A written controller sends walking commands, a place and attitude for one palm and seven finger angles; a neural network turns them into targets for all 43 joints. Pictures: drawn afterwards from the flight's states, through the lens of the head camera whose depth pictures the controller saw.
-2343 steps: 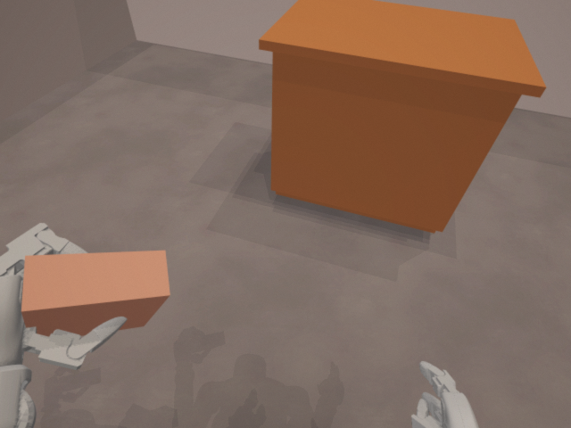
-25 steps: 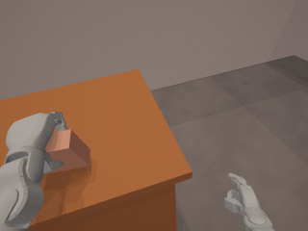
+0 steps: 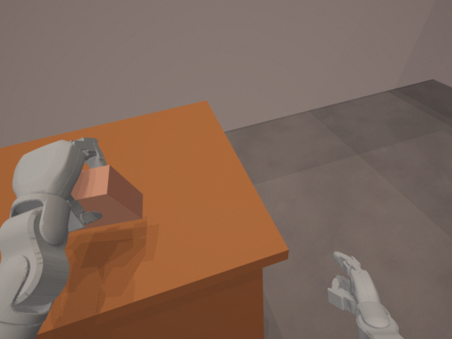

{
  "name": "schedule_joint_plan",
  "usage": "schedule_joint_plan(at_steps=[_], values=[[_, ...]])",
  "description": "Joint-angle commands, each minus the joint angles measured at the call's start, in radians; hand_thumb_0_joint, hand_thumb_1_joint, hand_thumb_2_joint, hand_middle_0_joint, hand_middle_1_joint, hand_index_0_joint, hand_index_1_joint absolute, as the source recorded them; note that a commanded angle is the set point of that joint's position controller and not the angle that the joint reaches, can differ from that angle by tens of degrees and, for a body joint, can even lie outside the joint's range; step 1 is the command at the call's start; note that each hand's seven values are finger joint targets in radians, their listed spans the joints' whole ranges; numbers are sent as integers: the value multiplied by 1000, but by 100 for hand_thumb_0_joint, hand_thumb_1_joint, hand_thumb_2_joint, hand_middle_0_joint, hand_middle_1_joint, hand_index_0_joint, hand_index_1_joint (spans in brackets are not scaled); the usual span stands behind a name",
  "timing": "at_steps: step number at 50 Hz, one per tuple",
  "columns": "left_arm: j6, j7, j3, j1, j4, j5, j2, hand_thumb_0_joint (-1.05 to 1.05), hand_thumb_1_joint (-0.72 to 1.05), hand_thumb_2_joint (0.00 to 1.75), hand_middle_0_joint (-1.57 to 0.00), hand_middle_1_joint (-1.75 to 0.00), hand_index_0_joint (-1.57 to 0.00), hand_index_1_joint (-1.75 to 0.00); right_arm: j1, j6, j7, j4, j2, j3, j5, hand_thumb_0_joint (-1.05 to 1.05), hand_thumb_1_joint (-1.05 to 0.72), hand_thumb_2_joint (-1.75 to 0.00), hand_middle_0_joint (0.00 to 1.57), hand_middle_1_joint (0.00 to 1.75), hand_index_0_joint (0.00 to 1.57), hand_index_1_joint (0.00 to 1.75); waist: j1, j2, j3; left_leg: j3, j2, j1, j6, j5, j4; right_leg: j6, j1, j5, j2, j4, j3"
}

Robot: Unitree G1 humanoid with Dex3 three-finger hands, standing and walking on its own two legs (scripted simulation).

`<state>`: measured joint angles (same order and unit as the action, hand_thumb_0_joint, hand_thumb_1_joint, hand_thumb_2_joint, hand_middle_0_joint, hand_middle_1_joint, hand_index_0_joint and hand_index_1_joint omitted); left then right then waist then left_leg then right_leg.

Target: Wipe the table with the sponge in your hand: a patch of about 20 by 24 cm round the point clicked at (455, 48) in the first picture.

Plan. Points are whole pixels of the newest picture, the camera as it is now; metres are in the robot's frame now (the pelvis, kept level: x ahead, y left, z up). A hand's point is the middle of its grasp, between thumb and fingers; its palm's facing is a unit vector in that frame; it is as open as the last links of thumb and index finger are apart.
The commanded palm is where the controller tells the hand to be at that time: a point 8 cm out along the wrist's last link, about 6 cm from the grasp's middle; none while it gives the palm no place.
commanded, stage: lift the sponge slowly off the table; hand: left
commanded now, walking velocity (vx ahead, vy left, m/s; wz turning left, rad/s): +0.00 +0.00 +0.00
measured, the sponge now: (94, 205) +0.26 +0.28 +0.15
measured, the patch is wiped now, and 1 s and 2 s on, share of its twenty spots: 1.00 1.00 1.00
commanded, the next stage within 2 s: bring the sponge back beside the body in 0.26 s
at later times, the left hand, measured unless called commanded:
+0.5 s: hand (83, 186) +0.25 +0.26 +0.21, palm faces +0.29 -0.20 -0.93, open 9.1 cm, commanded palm +0.19 +0.27 +0.29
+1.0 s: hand (73, 200) +0.22 +0.26 +0.20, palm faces +0.26 -0.14 -0.95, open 9.1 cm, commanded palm +0.17 +0.27 +0.28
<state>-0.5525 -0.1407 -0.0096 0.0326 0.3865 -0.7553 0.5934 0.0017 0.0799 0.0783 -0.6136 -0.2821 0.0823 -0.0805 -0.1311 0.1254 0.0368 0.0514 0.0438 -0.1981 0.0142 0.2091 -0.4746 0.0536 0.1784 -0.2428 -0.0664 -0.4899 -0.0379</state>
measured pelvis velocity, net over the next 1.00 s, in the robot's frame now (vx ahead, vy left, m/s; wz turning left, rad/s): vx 0.00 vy -0.01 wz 0.00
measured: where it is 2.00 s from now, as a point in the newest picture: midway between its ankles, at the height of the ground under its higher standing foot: outside the picture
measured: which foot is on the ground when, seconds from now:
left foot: down 0.00-1.00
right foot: down 0.00-1.00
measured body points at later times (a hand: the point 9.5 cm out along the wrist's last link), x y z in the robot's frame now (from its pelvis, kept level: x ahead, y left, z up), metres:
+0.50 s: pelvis +0.00 +0.00 +0.00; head -0.03 -0.05 +0.45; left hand +0.23 +0.26 +0.26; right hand +0.28 -0.17 -0.05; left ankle +0.03 +0.11 -0.74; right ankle +0.02 -0.09 -0.74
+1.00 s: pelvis +0.00 -0.01 +0.00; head -0.03 -0.06 +0.44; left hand +0.21 +0.27 +0.25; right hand +0.27 -0.20 -0.06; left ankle +0.03 +0.11 -0.74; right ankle +0.02 -0.09 -0.74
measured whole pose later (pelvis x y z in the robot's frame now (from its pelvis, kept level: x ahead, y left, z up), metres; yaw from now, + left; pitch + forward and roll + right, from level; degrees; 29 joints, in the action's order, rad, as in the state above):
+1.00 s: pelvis +0.00 -0.01 +0.00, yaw +0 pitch -4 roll +0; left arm -0.59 -0.14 0.02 -0.09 0.52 -0.72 0.64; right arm 0.00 0.10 0.08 -0.59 -0.29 0.08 -0.08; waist -0.14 0.12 0.03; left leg 0.06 0.03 -0.20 0.00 0.23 -0.50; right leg 0.07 0.18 -0.25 -0.08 -0.50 -0.03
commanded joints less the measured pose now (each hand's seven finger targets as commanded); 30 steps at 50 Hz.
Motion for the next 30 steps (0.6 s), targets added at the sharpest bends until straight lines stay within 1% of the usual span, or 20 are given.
schedule_joint_plan(at_steps=[1,2,5,6,7,9,11,12,13,14,16,17,20,22,23,24,25,27,28,30], values=[[17,63,188,337,231,-44,283,0,10,130,-120,-160,-120,-160,277,-57,6,204,-71,-36,2,0,-90,-90,20,30,20,30,-9,-53,198,27,-7,57,22,-119,54,21,-47,88,42,98,-74],[12,66,192,353,276,-51,294,0,10,130,-120,-160,-120,-160,287,-58,4,210,-73,-36,1,0,-90,-90,20,30,20,30,-12,1,206,34,-7,60,21,-125,63,30,-50,88,33,94,-85],[9,74,176,324,301,-34,257,0,10,130,-120,-160,-120,-160,285,-53,-5,215,-61,-36,0,0,-90,-90,20,30,20,30,-16,-19,218,32,-9,69,17,-166,61,29,-70,136,36,83,-66],[3,74,187,318,291,-27,265,0,10,130,-120,-160,-120,-160,282,-47,-7,214,-61,-35,-1,0,-90,-90,20,30,20,30,-18,-46,199,34,-12,62,17,-164,64,27,-65,136,35,87,-63],[-8,73,201,325,271,-31,280,0,10,130,-120,-160,-120,-160,285,-46,-5,209,-68,-34,-2,0,-90,-90,20,30,20,30,-15,-31,182,33,-14,57,18,-147,69,31,-46,113,27,96,-80],[-11,73,173,326,242,-17,243,0,10,130,-120,-160,-120,-160,279,-37,-7,213,-62,-29,-5,0,-90,-90,20,30,20,30,-9,-70,160,29,-17,48,15,-126,75,24,-39,91,32,101,-57],[-21,68,185,277,206,-7,244,0,10,130,-120,-160,-120,-160,278,-24,-8,211,-65,-27,-7,0,-90,-90,20,30,20,30,-14,-89,152,24,-19,43,15,-127,71,20,-36,101,34,104,-58],[-31,62,175,267,205,-10,233,0,10,130,-120,-160,-120,-160,282,-22,-8,210,-69,-26,-10,0,-90,-90,20,30,20,30,-9,-59,140,23,-21,41,13,-116,80,25,-22,85,26,109,-66],[-29,59,149,276,221,1,201,0,10,130,-120,-160,-120,-160,284,-21,-10,222,-62,-21,-14,0,-90,-90,20,30,20,30,-5,-75,150,21,-24,37,13,-111,81,19,-29,83,32,101,-46],[-32,58,149,273,204,3,206,0,10,130,-120,-160,-120,-160,279,-18,-9,216,-65,-21,-12,0,-90,-90,20,30,20,30,-3,-76,139,19,-24,36,14,-108,75,17,-17,82,31,106,-44],[-33,56,140,277,236,6,199,0,10,130,-120,-160,-120,-160,289,-17,-8,225,-64,-20,-11,0,-90,-90,20,30,20,30,-5,-68,178,18,-20,46,18,-120,68,16,-41,105,37,98,-43],[-38,59,165,271,259,-3,228,0,10,130,-120,-160,-120,-160,291,-21,-8,223,-67,-22,-10,0,-90,-90,20,30,20,30,-7,-49,196,22,-22,50,18,-117,73,21,-44,92,29,99,-58],[-35,64,167,304,291,-12,242,0,10,130,-120,-160,-120,-160,290,-23,-4,227,-65,-21,-5,0,-90,-90,20,30,20,30,-7,-45,218,21,-15,59,21,-135,63,21,-61,109,35,92,-55],[-40,71,190,327,346,-27,285,0,10,130,-120,-160,-120,-160,295,-26,-2,227,-69,-23,-1,0,-90,-90,20,30,20,30,-10,8,235,27,-14,68,22,-140,66,30,-67,104,28,91,-75],[-37,74,166,357,344,-27,260,0,10,130,-120,-160,-120,-160,295,-31,0,235,-60,-21,-4,0,-90,-90,20,30,20,30,-6,-9,233,25,-12,67,21,-138,63,27,-68,91,32,87,-64],[-36,79,179,343,310,-30,274,0,10,130,-120,-160,-120,-160,282,-32,1,223,-62,-25,-1,0,-90,-90,20,30,20,30,-5,-21,210,25,-12,68,21,-132,63,28,-53,81,29,97,-68],[-34,80,169,347,316,-33,265,0,10,130,-120,-160,-120,-160,284,-32,-1,221,-62,-24,0,0,-90,-90,20,30,20,30,-4,-5,203,29,-12,71,20,-135,65,30,-50,85,29,99,-70],[-39,84,207,331,304,-41,306,0,10,130,-120,-160,-120,-160,283,-32,0,216,-69,-27,-1,0,-90,-90,20,30,20,30,-12,0,204,36,-14,65,19,-134,69,38,-53,78,22,98,-89],[-38,82,186,323,300,-36,275,0,10,130,-120,-160,-120,-160,284,-31,-2,223,-61,-24,-5,0,-90,-90,20,30,20,30,-12,-18,200,31,-13,61,18,-144,68,32,-60,88,29,94,-73],[-37,76,173,293,276,-25,256,0,10,130,-120,-160,-120,-160,281,-27,-4,219,-62,-25,-6,0,-90,-90,20,30,20,30,-9,-29,175,28,-15,60,18,-133,68,27,-44,82,31,105,-72]])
